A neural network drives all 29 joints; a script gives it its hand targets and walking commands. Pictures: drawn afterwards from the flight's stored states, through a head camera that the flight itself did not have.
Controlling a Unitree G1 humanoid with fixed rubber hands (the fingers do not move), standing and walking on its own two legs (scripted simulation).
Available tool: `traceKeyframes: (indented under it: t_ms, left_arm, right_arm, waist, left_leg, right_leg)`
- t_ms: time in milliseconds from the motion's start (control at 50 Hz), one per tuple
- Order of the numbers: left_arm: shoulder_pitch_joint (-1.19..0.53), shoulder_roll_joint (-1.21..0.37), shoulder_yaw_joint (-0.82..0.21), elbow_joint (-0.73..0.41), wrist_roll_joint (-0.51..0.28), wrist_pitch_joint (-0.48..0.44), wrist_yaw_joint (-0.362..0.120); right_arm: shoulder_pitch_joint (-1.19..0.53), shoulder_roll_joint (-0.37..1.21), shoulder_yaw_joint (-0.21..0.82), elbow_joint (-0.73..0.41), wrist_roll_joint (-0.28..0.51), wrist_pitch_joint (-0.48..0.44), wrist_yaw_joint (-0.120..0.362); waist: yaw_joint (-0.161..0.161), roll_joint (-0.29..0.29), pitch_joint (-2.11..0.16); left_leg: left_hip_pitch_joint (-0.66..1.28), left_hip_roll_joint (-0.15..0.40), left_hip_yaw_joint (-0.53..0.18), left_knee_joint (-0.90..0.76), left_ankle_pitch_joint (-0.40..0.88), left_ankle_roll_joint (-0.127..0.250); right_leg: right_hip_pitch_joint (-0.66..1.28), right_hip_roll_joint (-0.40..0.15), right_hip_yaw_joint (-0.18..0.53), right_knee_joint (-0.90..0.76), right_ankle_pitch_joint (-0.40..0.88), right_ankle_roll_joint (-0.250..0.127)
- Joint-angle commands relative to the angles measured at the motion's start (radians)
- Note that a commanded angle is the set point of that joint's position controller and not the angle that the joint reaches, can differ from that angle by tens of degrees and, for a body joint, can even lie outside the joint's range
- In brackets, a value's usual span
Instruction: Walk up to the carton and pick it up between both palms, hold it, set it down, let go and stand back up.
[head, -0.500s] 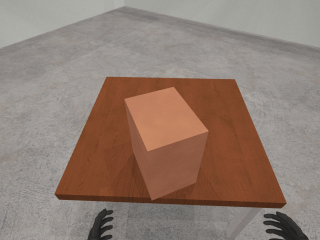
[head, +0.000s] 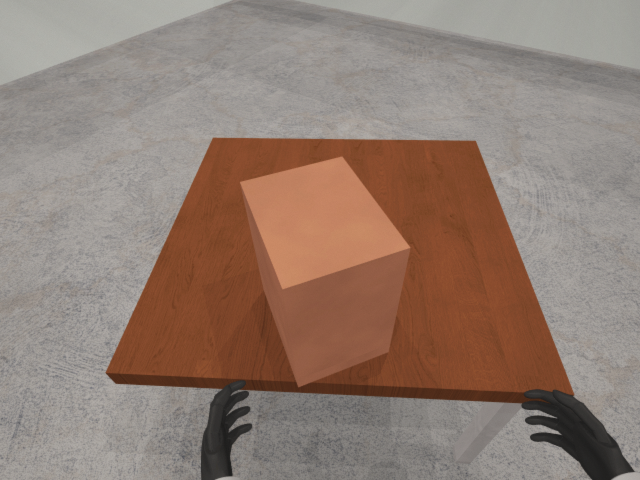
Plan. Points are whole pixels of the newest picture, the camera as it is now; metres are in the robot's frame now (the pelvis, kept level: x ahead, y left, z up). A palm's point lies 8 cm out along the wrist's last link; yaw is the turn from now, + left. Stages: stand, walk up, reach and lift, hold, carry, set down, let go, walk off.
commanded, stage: reach and lift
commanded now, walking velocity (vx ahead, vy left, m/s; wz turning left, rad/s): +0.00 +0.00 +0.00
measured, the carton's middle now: (319, 273) +0.47 +0.06 -0.05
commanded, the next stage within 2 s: none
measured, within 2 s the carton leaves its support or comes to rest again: neither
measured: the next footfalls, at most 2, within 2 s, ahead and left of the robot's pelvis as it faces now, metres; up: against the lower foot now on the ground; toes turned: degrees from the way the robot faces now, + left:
none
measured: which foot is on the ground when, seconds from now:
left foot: down 0.00-1.00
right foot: down 0.00-1.00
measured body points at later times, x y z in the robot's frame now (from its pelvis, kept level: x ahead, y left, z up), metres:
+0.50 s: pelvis +0.00 +0.00 -0.01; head +0.02 +0.00 +0.44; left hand +0.22 +0.16 -0.01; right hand +0.26 -0.27 -0.03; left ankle -0.01 +0.19 -0.73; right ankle +0.00 -0.08 -0.73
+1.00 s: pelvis -0.01 +0.01 +0.00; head +0.02 +0.01 +0.45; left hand +0.26 +0.17 +0.02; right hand +0.32 -0.26 +0.01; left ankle +0.00 +0.19 -0.73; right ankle +0.00 -0.08 -0.73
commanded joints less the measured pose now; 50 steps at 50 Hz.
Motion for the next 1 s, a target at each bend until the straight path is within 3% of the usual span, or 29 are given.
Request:
traceKeyframes:
  t_ms: [0, 40, 60, 120, 200, 240, 300, 320, 340, 360, 380, 420, 440, 480, 560, 580, 600, 620, 640, 660, 680, 700, 720, 820, 840, 860, 900, 960, 980]
  left_arm:
    - [-0.080, -0.064, -0.020, -0.192, 0.009, -0.052, 0.016]
    - [-0.121, -0.056, -0.019, -0.209, 0.016, -0.050, 0.023]
    - [-0.124, -0.056, -0.020, -0.216, 0.003, -0.055, 0.032]
    - [-0.125, -0.085, -0.038, -0.232, -0.009, -0.040, 0.039]
    - [-0.169, -0.098, -0.032, -0.229, -0.017, -0.030, 0.043]
    - [-0.199, -0.091, -0.022, -0.201, -0.008, -0.018, 0.044]
    - [-0.208, -0.083, -0.013, -0.219, -0.012, -0.009, 0.050]
    - [-0.246, -0.087, -0.009, -0.218, -0.013, -0.008, 0.046]
    - [-0.255, -0.093, -0.014, -0.247, -0.012, -0.006, 0.049]
    - [-0.271, -0.095, -0.021, -0.259, -0.015, -0.011, 0.051]
    - [-0.271, -0.088, -0.005, -0.249, -0.010, -0.008, 0.053]
    - [-0.296, -0.080, -0.014, -0.232, -0.018, 0.000, 0.053]
    - [-0.279, -0.080, 0.004, -0.240, -0.013, 0.005, 0.050]
    - [-0.291, -0.087, -0.011, -0.235, -0.022, 0.018, 0.054]
    - [-0.277, -0.105, -0.013, -0.251, -0.030, 0.036, 0.044]
    - [-0.303, -0.094, 0.002, -0.231, -0.018, 0.036, 0.047]
    - [-0.309, -0.088, 0.012, -0.239, -0.014, 0.042, 0.039]
    - [-0.338, -0.090, 0.010, -0.236, -0.016, 0.047, 0.043]
    - [-0.334, -0.082, 0.021, -0.245, -0.012, 0.049, 0.049]
    - [-0.322, -0.090, 0.000, -0.267, -0.028, 0.051, 0.046]
    - [-0.357, -0.080, 0.011, -0.276, -0.022, 0.044, 0.046]
    - [-0.347, -0.093, 0.002, -0.292, -0.031, 0.046, 0.047]
    - [-0.377, -0.085, 0.015, -0.271, -0.021, 0.052, 0.049]
    - [-0.408, -0.093, 0.007, -0.274, -0.029, 0.087, 0.045]
    - [-0.449, -0.091, 0.018, -0.261, -0.026, 0.092, 0.045]
    - [-0.481, -0.092, -0.004, -0.247, -0.042, 0.106, 0.047]
    - [-0.492, -0.087, 0.009, -0.240, -0.040, 0.119, 0.053]
    - [-0.564, -0.064, 0.022, -0.247, -0.044, 0.148, 0.055]
    - [-0.564, -0.070, 0.013, -0.271, -0.042, 0.161, 0.061]
  right_arm:
    - [-0.136, -0.248, -0.036, -0.090, 0.041, -0.069, 0.001]
    - [-0.163, -0.255, -0.039, -0.088, 0.057, -0.071, -0.002]
    - [-0.174, -0.248, -0.028, -0.103, 0.069, -0.074, 0.004]
    - [-0.188, -0.272, -0.031, -0.109, 0.074, -0.077, 0.004]
    - [-0.219, -0.262, -0.002, -0.109, 0.091, -0.070, 0.007]
    - [-0.249, -0.245, 0.012, -0.112, 0.090, -0.055, 0.004]
    - [-0.260, -0.244, 0.004, -0.111, 0.100, -0.054, 0.003]
    - [-0.303, -0.236, 0.015, -0.122, 0.105, -0.049, -0.001]
    - [-0.299, -0.245, -0.002, -0.105, 0.103, -0.050, 0.001]
    - [-0.331, -0.272, -0.026, -0.132, 0.097, -0.050, -0.001]
    - [-0.328, -0.252, -0.010, -0.127, 0.101, -0.044, -0.002]
    - [-0.357, -0.264, -0.015, -0.137, 0.081, -0.041, -0.013]
    - [-0.353, -0.241, -0.006, -0.143, 0.095, -0.042, -0.013]
    - [-0.354, -0.271, -0.024, -0.132, 0.085, -0.030, -0.014]
    - [-0.382, -0.282, -0.025, -0.095, 0.087, -0.022, -0.020]
    - [-0.416, -0.280, -0.023, -0.093, 0.086, -0.017, -0.017]
    - [-0.430, -0.276, -0.012, -0.111, 0.088, -0.014, -0.024]
    - [-0.462, -0.284, -0.017, -0.098, 0.091, -0.010, -0.022]
    - [-0.462, -0.284, -0.025, -0.101, 0.076, -0.007, -0.026]
    - [-0.455, -0.297, -0.032, -0.107, 0.088, -0.012, -0.023]
    - [-0.493, -0.287, -0.020, -0.133, 0.090, -0.012, -0.020]
    - [-0.472, -0.292, -0.026, -0.131, 0.095, -0.011, -0.022]
    - [-0.512, -0.297, -0.019, -0.119, 0.099, -0.003, -0.021]
    - [-0.526, -0.293, -0.014, -0.085, 0.097, 0.035, -0.015]
    - [-0.574, -0.281, -0.008, -0.103, 0.100, 0.041, -0.018]
    - [-0.611, -0.293, -0.020, -0.076, 0.090, 0.056, -0.015]
    - [-0.606, -0.282, -0.015, -0.086, 0.088, 0.078, -0.013]
    - [-0.695, -0.270, -0.026, -0.122, 0.073, 0.107, -0.027]
    - [-0.675, -0.285, -0.042, -0.100, 0.078, 0.114, -0.024]
  waist:
    - [-0.019, -0.189, -0.133]
    - [-0.022, -0.166, -0.143]
    - [-0.002, -0.159, -0.141]
    - [-0.032, -0.161, -0.157]
    - [-0.027, -0.153, -0.145]
    - [-0.022, -0.171, -0.115]
    - [-0.009, -0.152, -0.150]
    - [-0.004, -0.173, -0.150]
    - [-0.023, -0.139, -0.163]
    - [-0.026, -0.153, -0.191]
    - [-0.002, -0.139, -0.188]
    - [-0.014, -0.161, -0.185]
    - [-0.002, -0.147, -0.213]
    - [-0.020, -0.157, -0.214]
    - [-0.027, -0.159, -0.215]
    - [-0.006, -0.143, -0.218]
    - [-0.005, -0.158, -0.225]
    - [-0.005, -0.153, -0.232]
    - [0.012, -0.142, -0.269]
    - [-0.007, -0.146, -0.283]
    - [0.016, -0.133, -0.323]
    - [-0.001, -0.146, -0.316]
    - [0.014, -0.149, -0.309]
    - [-0.004, -0.124, -0.290]
    - [0.017, -0.134, -0.299]
    - [0.004, -0.121, -0.269]
    - [0.016, -0.128, -0.246]
    - [0.036, -0.127, -0.281]
    - [0.016, -0.100, -0.300]
  left_leg:
    - [0.001, -0.087, 0.072, 0.002, 0.157, 0.073]
    - [-0.007, -0.093, 0.072, 0.006, 0.135, 0.074]
    - [-0.034, -0.093, 0.073, 0.015, 0.149, 0.074]
    - [-0.012, -0.093, 0.064, 0.019, 0.160, 0.075]
    - [-0.028, -0.094, 0.060, 0.030, 0.133, 0.079]
    - [-0.059, -0.095, 0.057, 0.029, 0.080, 0.085]
    - [-0.045, -0.089, 0.053, 0.027, 0.119, 0.080]
    - [-0.053, -0.091, 0.054, 0.025, 0.123, 0.083]
    - [-0.044, -0.091, 0.052, 0.031, 0.125, 0.074]
    - [-0.007, -0.090, 0.049, 0.029, 0.138, 0.075]
    - [-0.030, -0.096, 0.057, 0.035, 0.140, 0.075]
    - [-0.029, -0.094, 0.055, 0.035, 0.132, 0.081]
    - [-0.023, -0.092, 0.051, 0.031, 0.154, 0.077]
    - [0.008, -0.091, 0.044, 0.023, 0.159, 0.075]
    - [0.020, -0.092, 0.038, 0.014, 0.245, 0.069]
    - [0.000, -0.094, 0.042, 0.012, 0.224, 0.069]
    - [-0.001, -0.096, 0.048, 0.005, 0.252, 0.069]
    - [-0.003, -0.093, 0.046, 0.005, 0.230, 0.069]
    - [0.016, -0.090, 0.044, 0.010, 0.285, 0.069]
    - [0.049, -0.093, 0.038, 0.013, 0.310, 0.065]
    - [0.038, -0.090, 0.047, 0.024, 0.306, 0.067]
    - [0.051, -0.091, 0.041, 0.015, 0.310, 0.064]
    - [0.022, -0.092, 0.044, 0.011, 0.275, 0.071]
    - [0.043, -0.094, 0.042, -0.014, 0.270, 0.068]
    - [0.036, -0.092, 0.047, -0.015, 0.247, 0.073]
    - [0.033, -0.089, 0.043, -0.023, 0.219, 0.074]
    - [0.019, -0.090, 0.041, -0.038, 0.170, 0.078]
    - [-0.003, -0.096, 0.047, -0.047, 0.163, 0.077]
    - [0.030, -0.094, 0.038, -0.048, 0.175, 0.072]
  right_leg:
    - [0.099, -0.020, 0.061, -0.138, 0.198, 0.013]
    - [0.102, -0.021, 0.069, -0.129, 0.164, 0.010]
    - [0.092, -0.019, 0.073, -0.120, 0.166, 0.003]
    - [0.093, -0.014, 0.063, -0.115, 0.204, 0.005]
    - [0.082, -0.017, 0.076, -0.114, 0.175, 0.002]
    - [0.081, -0.025, 0.098, -0.122, 0.102, 0.007]
    - [0.096, -0.022, 0.099, -0.121, 0.144, -0.002]
    - [0.104, -0.019, 0.097, -0.114, 0.184, -0.004]
    - [0.104, -0.020, 0.089, -0.110, 0.170, -0.006]
    - [0.091, -0.005, 0.078, -0.110, 0.176, -0.005]
    - [0.093, -0.008, 0.089, -0.102, 0.195, -0.007]
    - [0.095, -0.006, 0.088, -0.098, 0.211, -0.008]
    - [0.135, -0.009, 0.087, -0.106, 0.236, -0.010]
    - [0.107, 0.004, 0.074, -0.107, 0.232, -0.009]
    - [0.143, 0.013, 0.066, -0.103, 0.363, -0.011]
    - [0.140, 0.011, 0.075, -0.106, 0.334, -0.012]
    - [0.181, 0.014, 0.072, -0.103, 0.390, -0.014]
    - [0.166, 0.014, 0.073, -0.098, 0.358, -0.013]
    - [0.164, 0.023, 0.063, -0.089, 0.416, -0.019]
    - [0.154, 0.031, 0.048, -0.089, 0.448, -0.015]
    - [0.156, 0.028, 0.061, -0.083, 0.433, -0.023]
    - [0.168, 0.026, 0.057, -0.091, 0.455, -0.020]
    - [0.171, 0.020, 0.067, -0.095, 0.420, -0.018]
    - [0.159, 0.030, 0.057, -0.118, 0.368, -0.025]
    - [0.148, 0.028, 0.064, -0.119, 0.341, -0.022]
    - [0.117, 0.031, 0.055, -0.130, 0.267, -0.028]
    - [0.120, 0.023, 0.072, -0.152, 0.187, -0.022]
    - [0.142, 0.022, 0.075, -0.146, 0.200, -0.016]
    - [0.135, 0.029, 0.062, -0.144, 0.214, -0.020]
